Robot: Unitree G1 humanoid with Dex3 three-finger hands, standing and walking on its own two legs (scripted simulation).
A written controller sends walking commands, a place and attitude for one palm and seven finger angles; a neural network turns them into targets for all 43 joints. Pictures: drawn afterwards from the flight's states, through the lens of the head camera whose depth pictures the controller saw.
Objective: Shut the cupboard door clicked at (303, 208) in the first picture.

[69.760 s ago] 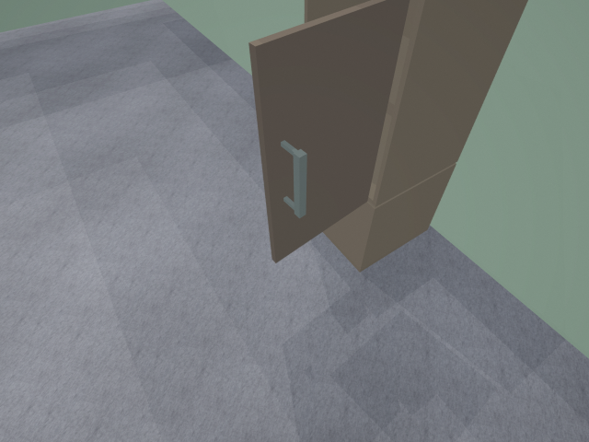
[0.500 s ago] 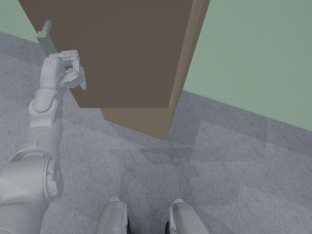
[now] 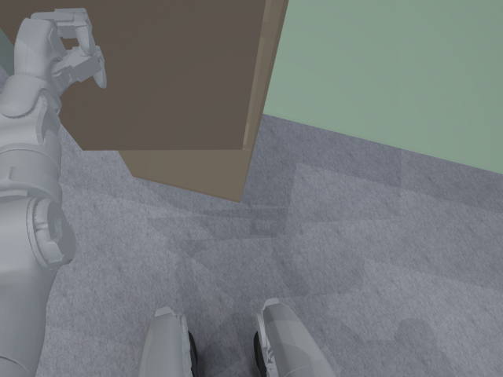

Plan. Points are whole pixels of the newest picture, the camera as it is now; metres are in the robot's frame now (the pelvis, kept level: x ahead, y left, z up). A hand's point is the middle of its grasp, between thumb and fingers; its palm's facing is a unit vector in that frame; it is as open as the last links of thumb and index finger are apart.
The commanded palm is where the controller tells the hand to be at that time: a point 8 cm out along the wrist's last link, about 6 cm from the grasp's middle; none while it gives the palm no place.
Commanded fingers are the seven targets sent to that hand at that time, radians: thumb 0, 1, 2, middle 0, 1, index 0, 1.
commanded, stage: push the door shut along its arc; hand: left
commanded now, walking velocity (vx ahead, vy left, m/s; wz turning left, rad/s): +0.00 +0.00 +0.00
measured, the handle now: (19, 54) +0.58 +0.24 +0.09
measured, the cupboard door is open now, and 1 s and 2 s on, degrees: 17 3 3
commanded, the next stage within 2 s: pull the fist back off the door in 0.48 s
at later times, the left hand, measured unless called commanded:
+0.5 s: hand (97, 41) +0.59 +0.14 +0.10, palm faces -0.27 -0.96 -0.03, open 3.2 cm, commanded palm +0.61 +0.15 +0.09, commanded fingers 0.00 0.90 0.90 -1.30 -1.50 -1.30 -1.50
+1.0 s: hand (126, 35) +0.60 +0.10 +0.10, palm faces +0.14 -0.99 +0.00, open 3.1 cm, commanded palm +0.55 +0.14 +0.09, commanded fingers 0.00 0.90 0.90 -1.30 -1.50 -1.30 -1.50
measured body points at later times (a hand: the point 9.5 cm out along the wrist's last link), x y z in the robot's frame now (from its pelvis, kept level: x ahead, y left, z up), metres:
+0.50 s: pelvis +0.00 +0.01 -0.02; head +0.19 +0.04 +0.39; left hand +0.60 +0.19 +0.11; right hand -0.03 -0.26 -0.11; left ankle +0.06 +0.12 -0.61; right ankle +0.02 -0.13 -0.61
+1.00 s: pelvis +0.01 +0.00 +0.01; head +0.17 +0.01 +0.43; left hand +0.59 +0.15 +0.11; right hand -0.05 -0.23 -0.10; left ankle +0.06 +0.12 -0.61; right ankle +0.02 -0.13 -0.61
